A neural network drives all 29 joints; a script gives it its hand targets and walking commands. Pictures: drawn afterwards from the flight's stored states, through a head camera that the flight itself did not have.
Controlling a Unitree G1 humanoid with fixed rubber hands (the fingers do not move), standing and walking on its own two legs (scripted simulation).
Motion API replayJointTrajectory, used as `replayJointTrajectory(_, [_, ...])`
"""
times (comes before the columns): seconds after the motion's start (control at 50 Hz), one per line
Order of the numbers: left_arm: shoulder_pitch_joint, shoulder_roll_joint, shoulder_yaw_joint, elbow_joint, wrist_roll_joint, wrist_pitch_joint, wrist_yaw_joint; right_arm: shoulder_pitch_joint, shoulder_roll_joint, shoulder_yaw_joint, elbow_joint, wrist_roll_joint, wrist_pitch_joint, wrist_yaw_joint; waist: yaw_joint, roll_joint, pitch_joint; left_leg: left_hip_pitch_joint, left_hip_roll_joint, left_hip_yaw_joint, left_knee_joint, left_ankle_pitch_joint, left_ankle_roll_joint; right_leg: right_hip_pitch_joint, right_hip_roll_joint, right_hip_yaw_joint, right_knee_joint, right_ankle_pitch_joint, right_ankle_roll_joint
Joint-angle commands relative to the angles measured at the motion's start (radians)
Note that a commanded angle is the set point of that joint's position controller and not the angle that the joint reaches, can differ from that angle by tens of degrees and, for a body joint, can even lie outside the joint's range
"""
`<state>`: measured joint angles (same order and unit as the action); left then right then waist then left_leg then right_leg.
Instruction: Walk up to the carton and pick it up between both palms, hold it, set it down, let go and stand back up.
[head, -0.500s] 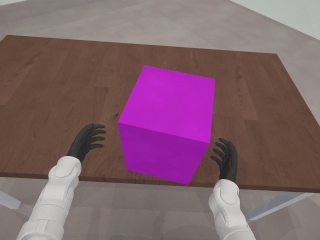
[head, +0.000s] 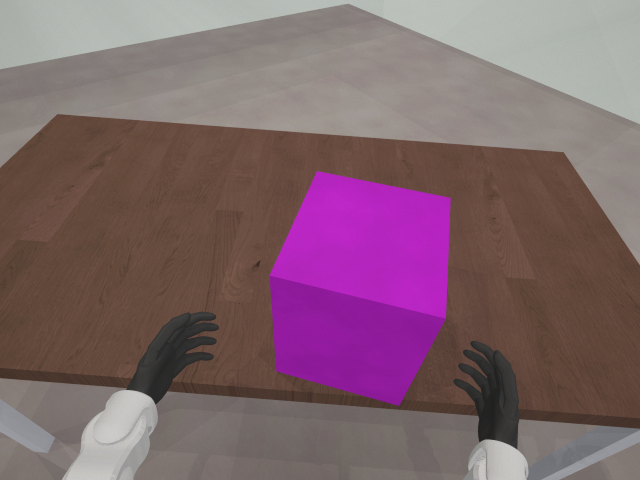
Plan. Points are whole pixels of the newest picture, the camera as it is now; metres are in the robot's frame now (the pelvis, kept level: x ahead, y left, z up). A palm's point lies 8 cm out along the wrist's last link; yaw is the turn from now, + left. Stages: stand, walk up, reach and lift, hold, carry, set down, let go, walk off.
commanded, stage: set down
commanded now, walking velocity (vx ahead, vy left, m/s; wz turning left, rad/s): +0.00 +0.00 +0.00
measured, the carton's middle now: (358, 289) +0.38 -0.03 +0.00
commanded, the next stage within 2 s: none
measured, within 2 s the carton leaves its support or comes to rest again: neither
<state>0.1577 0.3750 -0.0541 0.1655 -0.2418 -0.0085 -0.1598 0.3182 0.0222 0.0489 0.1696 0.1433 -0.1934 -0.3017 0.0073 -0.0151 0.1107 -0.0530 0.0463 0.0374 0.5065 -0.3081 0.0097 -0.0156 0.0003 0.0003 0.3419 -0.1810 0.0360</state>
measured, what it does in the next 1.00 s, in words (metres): stands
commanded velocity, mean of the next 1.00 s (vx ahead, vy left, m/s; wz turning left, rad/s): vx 0.00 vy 0.00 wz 0.00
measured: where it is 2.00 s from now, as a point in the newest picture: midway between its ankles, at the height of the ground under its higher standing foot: outside the picture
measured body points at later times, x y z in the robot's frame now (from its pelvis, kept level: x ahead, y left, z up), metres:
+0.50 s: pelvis -0.01 -0.02 +0.00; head -0.03 +0.00 +0.45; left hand +0.18 +0.22 +0.00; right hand +0.18 -0.19 -0.01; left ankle -0.01 +0.10 -0.74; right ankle +0.01 -0.15 -0.74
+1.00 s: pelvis +0.02 -0.03 +0.00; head +0.02 -0.01 +0.45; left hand +0.19 +0.22 -0.02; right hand +0.18 -0.21 -0.03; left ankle -0.01 +0.10 -0.74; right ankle +0.01 -0.15 -0.74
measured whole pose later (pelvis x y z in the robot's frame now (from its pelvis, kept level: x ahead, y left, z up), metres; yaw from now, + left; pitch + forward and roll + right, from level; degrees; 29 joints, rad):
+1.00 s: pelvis +0.02 -0.03 +0.00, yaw +1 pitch -8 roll -1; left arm 0.34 0.35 0.01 0.18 -0.18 0.00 -0.14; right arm 0.43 0.01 0.03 0.22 0.08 -0.16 -0.21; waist 0.03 -0.01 0.13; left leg -0.02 0.05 0.01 0.45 -0.29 -0.02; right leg -0.02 0.00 -0.03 0.37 -0.23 0.01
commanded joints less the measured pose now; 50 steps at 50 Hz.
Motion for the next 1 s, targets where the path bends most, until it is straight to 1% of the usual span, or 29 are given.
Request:
replayJointTrajectory(0.0, [-0.055, 0.124, 0.072, -0.211, 0.013, -0.034, 0.006, 0.015, -0.030, -0.009, -0.202, -0.009, -0.014, 0.004, -0.002, 0.180, -0.040, -0.020, 0.019, -0.047, -0.134, 0.381, -0.086, -0.005, 0.024, -0.004, -0.060, 0.090, -0.079])
replayJointTrajectory(0.06, [-0.013, 0.119, 0.067, -0.228, 0.009, -0.033, 0.009, 0.041, -0.024, -0.012, -0.244, -0.016, -0.004, 0.007, 0.009, 0.175, -0.014, -0.044, 0.022, -0.048, -0.148, 0.328, -0.079, -0.002, 0.019, -0.001, -0.064, 0.067, -0.081])
replayJointTrajectory(0.12, [0.004, 0.131, 0.062, -0.242, -0.004, -0.043, 0.015, 0.048, -0.015, -0.019, -0.284, -0.029, 0.006, 0.013, 0.008, 0.168, 0.003, -0.084, 0.026, -0.047, -0.167, 0.250, -0.068, 0.016, 0.015, 0.000, -0.053, 0.040, -0.078])
replayJointTrajectory(0.16, [0.035, 0.142, 0.062, -0.264, -0.011, -0.053, 0.019, 0.076, -0.004, -0.013, -0.292, -0.035, 0.016, 0.015, 0.013, 0.155, -0.002, -0.103, 0.027, -0.047, -0.177, 0.207, -0.058, 0.037, 0.010, 0.002, -0.049, 0.035, -0.079])
replayJointTrajectory(0.18, [0.054, 0.143, 0.066, -0.263, -0.010, -0.053, 0.022, 0.082, -0.003, -0.012, -0.291, -0.033, 0.021, 0.020, 0.021, 0.162, -0.001, -0.112, 0.026, -0.043, -0.178, 0.199, -0.059, 0.042, 0.010, 0.002, -0.045, 0.036, -0.080])
replayJointTrajectory(0.24, [0.047, 0.157, 0.067, -0.237, -0.011, -0.057, 0.024, 0.071, 0.001, -0.017, -0.272, -0.051, 0.048, 0.024, 0.019, 0.152, 0.021, -0.161, 0.028, -0.037, -0.198, 0.092, -0.043, 0.051, 0.003, 0.006, -0.041, -0.004, -0.080])
replayJointTrajectory(0.28, [0.045, 0.158, 0.071, -0.249, 0.001, -0.054, 0.030, 0.065, -0.014, -0.021, -0.254, -0.052, 0.068, 0.029, 0.020, 0.176, 0.019, -0.206, 0.038, -0.033, -0.214, 0.037, -0.028, 0.093, 0.011, 0.003, -0.018, -0.017, -0.079])
replayJointTrajectory(0.36, [0.014, 0.161, 0.052, -0.227, -0.011, -0.066, 0.038, 0.024, -0.018, -0.049, -0.236, -0.065, 0.089, 0.037, 0.001, 0.175, 0.010, -0.290, 0.052, -0.037, -0.225, -0.043, -0.012, 0.143, 0.017, 0.004, 0.017, -0.034, -0.072])
replayJointTrajectory(0.38, [0.016, 0.165, 0.050, -0.215, -0.021, -0.070, 0.034, 0.029, -0.007, -0.048, -0.237, -0.064, 0.091, 0.034, -0.005, 0.158, 0.006, -0.292, 0.047, -0.031, -0.218, -0.041, -0.005, 0.140, 0.012, 0.009, 0.017, -0.030, -0.067])
replayJointTrajectory(0.42, [0.017, 0.163, 0.052, -0.198, -0.018, -0.062, 0.035, 0.018, -0.017, -0.050, -0.203, -0.064, 0.101, 0.039, -0.005, 0.151, 0.004, -0.273, 0.040, -0.030, -0.211, -0.021, -0.013, 0.132, 0.007, 0.012, 0.012, -0.029, -0.068])
replayJointTrajectory(0.46, [0.012, 0.189, 0.061, -0.203, -0.031, -0.065, 0.028, 0.032, 0.010, -0.043, -0.237, -0.062, 0.103, 0.029, -0.013, 0.121, -0.004, -0.263, 0.029, -0.025, -0.195, -0.008, -0.008, 0.128, -0.009, 0.026, 0.006, -0.004, -0.059])
replayJointTrajectory(0.48, [0.007, 0.184, 0.064, -0.188, -0.022, -0.057, 0.028, 0.014, -0.002, -0.041, -0.214, -0.063, 0.108, 0.034, -0.008, 0.118, 0.000, -0.245, 0.023, -0.024, -0.191, 0.005, -0.013, 0.106, -0.011, 0.025, 0.001, -0.013, -0.060])
replayJointTrajectory(0.5, [0.014, 0.190, 0.076, -0.189, -0.022, -0.056, 0.024, 0.029, 0.013, -0.034, -0.219, -0.061, 0.110, 0.028, -0.013, 0.105, 0.000, -0.239, 0.018, -0.020, -0.187, 0.016, -0.011, 0.112, -0.015, 0.032, -0.003, 0.003, -0.056])
replayJointTrajectory(0.52, [0.021, 0.180, 0.082, -0.178, -0.011, -0.044, 0.028, 0.023, 0.000, -0.028, -0.208, -0.056, 0.115, 0.033, -0.001, 0.117, 0.008, -0.214, 0.010, -0.019, -0.182, 0.037, -0.019, 0.083, -0.018, 0.027, -0.011, -0.001, -0.060])
replayJointTrajectory(0.54, [0.020, 0.180, 0.086, -0.176, -0.002, -0.034, 0.027, 0.023, -0.005, -0.033, -0.196, -0.056, 0.120, 0.035, -0.002, 0.122, 0.009, -0.206, 0.008, -0.017, -0.179, 0.042, -0.022, 0.076, -0.019, 0.027, -0.013, -0.005, -0.062])
replayJointTrajectory(0.6, [0.043, 0.192, 0.112, -0.162, 0.006, -0.026, 0.012, 0.057, 0.019, -0.014, -0.219, -0.056, 0.118, 0.023, -0.001, 0.089, 0.017, -0.169, -0.009, -0.009, -0.164, 0.091, -0.022, 0.065, -0.034, 0.040, -0.032, 0.037, -0.050])
replayJointTrajectory(0.62, [0.051, 0.183, 0.116, -0.169, 0.012, -0.017, 0.015, 0.053, 0.010, -0.011, -0.217, -0.053, 0.116, 0.030, 0.006, 0.106, 0.009, -0.146, -0.015, -0.008, -0.157, 0.120, -0.030, 0.050, -0.035, 0.037, -0.035, 0.049, -0.053])
replayJointTrajectory(0.64, [0.060, 0.179, 0.122, -0.177, 0.019, -0.011, 0.013, 0.066, 0.006, -0.009, -0.217, -0.054, 0.114, 0.031, 0.006, 0.104, 0.010, -0.131, -0.018, -0.005, -0.157, 0.144, -0.032, 0.048, -0.033, 0.039, -0.039, 0.065, -0.052])
replayJointTrajectory(0.66, [0.070, 0.158, 0.125, -0.154, 0.033, -0.005, 0.014, 0.063, -0.005, -0.011, -0.185, -0.056, 0.112, 0.039, 0.007, 0.112, 0.020, -0.117, -0.018, -0.010, -0.158, 0.156, -0.037, 0.034, -0.028, 0.033, -0.044, 0.055, -0.058])
replayJointTrajectory(0.7, [0.091, 0.164, 0.134, -0.167, 0.029, -0.007, 0.008, 0.086, 0.005, -0.007, -0.224, -0.057, 0.094, 0.036, 0.007, 0.093, 0.011, -0.101, -0.029, -0.002, -0.147, 0.190, -0.038, 0.032, -0.033, 0.039, -0.050, 0.095, -0.048])
replayJointTrajectory(0.72, [0.094, 0.157, 0.143, -0.151, 0.040, -0.005, 0.008, 0.089, -0.002, -0.003, -0.198, -0.063, 0.091, 0.043, 0.013, 0.097, 0.016, -0.100, -0.028, -0.002, -0.148, 0.197, -0.038, 0.032, -0.032, 0.037, -0.049, 0.097, -0.050])
replayJointTrajectory(0.74, [0.094, 0.164, 0.148, -0.159, 0.042, -0.010, 0.006, 0.091, 0.003, 0.000, -0.211, -0.059, 0.079, 0.044, 0.010, 0.097, 0.011, -0.105, -0.031, 0.001, -0.144, 0.203, -0.037, 0.037, -0.034, 0.041, -0.049, 0.105, -0.048])
replayJointTrajectory(0.76, [0.096, 0.158, 0.149, -0.163, 0.048, -0.009, 0.007, 0.085, -0.009, 0.001, -0.200, -0.062, 0.072, 0.049, 0.017, 0.097, -0.002, -0.096, -0.032, 0.001, -0.144, 0.215, -0.040, 0.039, -0.029, 0.036, -0.047, 0.110, -0.048])
replayJointTrajectory(0.78, [0.103, 0.145, 0.148, -0.141, 0.059, -0.010, 0.009, 0.089, -0.016, -0.001, -0.173, -0.067, 0.064, 0.058, 0.015, 0.111, 0.012, -0.090, -0.033, -0.002, -0.148, 0.221, -0.044, 0.023, -0.026, 0.033, -0.049, 0.103, -0.050])
replayJointTrajectory(0.82, [0.106, 0.149, 0.148, -0.148, 0.061, -0.018, 0.008, 0.092, -0.018, 0.001, -0.169, -0.068, 0.045, 0.064, 0.015, 0.101, -0.006, -0.085, -0.036, 0.003, -0.144, 0.237, -0.043, 0.031, -0.024, 0.031, -0.051, 0.112, -0.048])
replayJointTrajectory(0.84, [0.114, 0.133, 0.142, -0.140, 0.063, -0.017, 0.012, 0.088, -0.031, -0.010, -0.142, -0.069, 0.033, 0.072, 0.013, 0.112, -0.010, -0.079, -0.033, 0.000, -0.143, 0.254, -0.048, 0.027, -0.017, 0.027, -0.046, 0.110, -0.053])
replayJointTrajectory(0.88, [0.115, 0.150, 0.139, -0.169, 0.048, -0.033, 0.012, 0.093, -0.025, -0.012, -0.160, -0.068, 0.005, 0.073, 0.010, 0.097, -0.040, -0.060, -0.039, 0.004, -0.132, 0.294, -0.051, 0.028, -0.018, 0.029, -0.045, 0.147, -0.044])
replayJointTrajectory(0.92, [0.113, 0.121, 0.126, -0.146, 0.063, -0.033, 0.021, 0.073, -0.058, -0.028, -0.094, -0.073, -0.015, 0.094, 0.015, 0.128, -0.045, -0.038, -0.033, -0.007, -0.133, 0.324, -0.064, -0.001, -0.006, 0.013, -0.040, 0.134, -0.052])
replayJointTrajectory(0.98, [0.140, 0.106, 0.114, -0.144, 0.068, -0.036, 0.027, 0.077, -0.075, -0.045, -0.061, -0.062, -0.039, 0.110, 0.020, 0.137, -0.056, -0.031, -0.030, -0.007, -0.133, 0.387, -0.072, 0.013, 0.008, 0.013, -0.041, 0.136, -0.058])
